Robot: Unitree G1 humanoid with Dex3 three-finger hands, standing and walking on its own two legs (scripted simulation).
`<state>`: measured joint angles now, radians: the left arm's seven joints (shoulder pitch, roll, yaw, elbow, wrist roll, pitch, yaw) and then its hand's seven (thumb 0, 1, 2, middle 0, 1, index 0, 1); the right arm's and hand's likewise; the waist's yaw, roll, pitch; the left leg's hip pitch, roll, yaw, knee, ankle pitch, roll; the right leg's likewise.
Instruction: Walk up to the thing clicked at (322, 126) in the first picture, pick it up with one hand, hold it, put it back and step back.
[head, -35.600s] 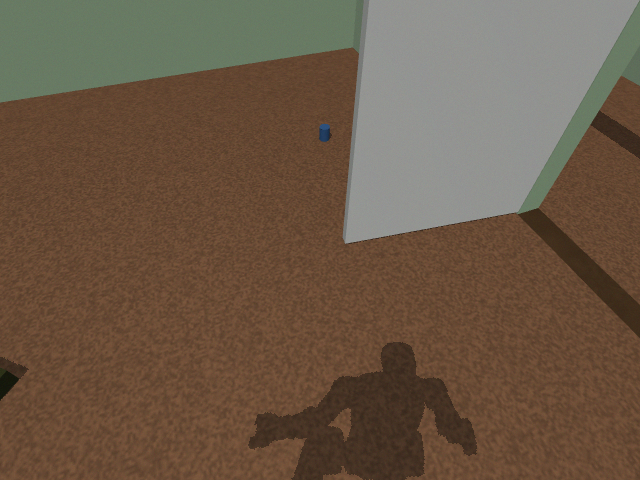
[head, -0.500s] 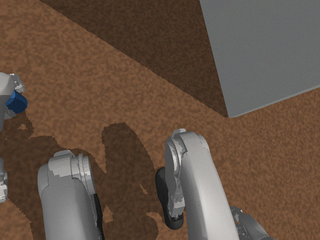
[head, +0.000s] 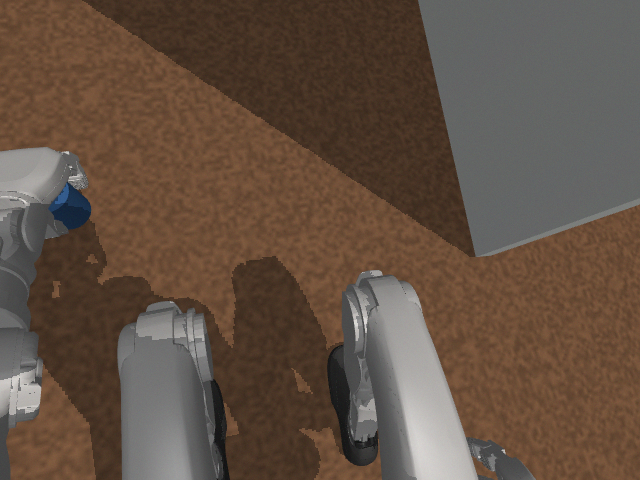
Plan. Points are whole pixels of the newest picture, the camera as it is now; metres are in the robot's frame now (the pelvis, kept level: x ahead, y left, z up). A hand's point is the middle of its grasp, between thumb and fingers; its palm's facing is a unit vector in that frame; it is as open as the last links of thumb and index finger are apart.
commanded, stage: lift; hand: left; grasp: from above
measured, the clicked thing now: (58, 202) +0.47 +0.29 -0.16
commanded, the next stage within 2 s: hold in 1.44 s
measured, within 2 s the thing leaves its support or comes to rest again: neither
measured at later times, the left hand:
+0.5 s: hand out of the picture +0.39 +0.29 +0.02, palm faces -0.42 -0.09 -0.90, open 8.1 cm
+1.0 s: hand out of the picture +0.35 +0.27 +0.22, palm faces -0.45 -0.13 -0.89, open 8.1 cm
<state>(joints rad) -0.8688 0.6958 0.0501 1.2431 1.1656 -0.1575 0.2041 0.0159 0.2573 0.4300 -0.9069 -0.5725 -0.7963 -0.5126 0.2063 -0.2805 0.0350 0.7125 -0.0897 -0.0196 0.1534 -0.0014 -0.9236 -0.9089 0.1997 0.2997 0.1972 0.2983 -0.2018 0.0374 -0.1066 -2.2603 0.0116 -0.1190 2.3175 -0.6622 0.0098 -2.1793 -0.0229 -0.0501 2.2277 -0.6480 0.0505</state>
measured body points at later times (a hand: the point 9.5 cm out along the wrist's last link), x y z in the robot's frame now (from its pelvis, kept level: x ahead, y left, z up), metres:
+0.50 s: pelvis +0.00 +0.00 +0.12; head +0.17 +0.04 +0.53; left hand +0.41 +0.29 +0.07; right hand +0.13 -0.26 +0.00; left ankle +0.08 +0.12 -0.32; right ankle +0.11 -0.14 -0.32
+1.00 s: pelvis +0.04 +0.00 +0.29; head +0.12 +0.02 +0.73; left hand +0.37 +0.27 +0.27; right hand +0.16 -0.25 +0.17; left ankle +0.08 +0.12 -0.32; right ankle +0.11 -0.14 -0.32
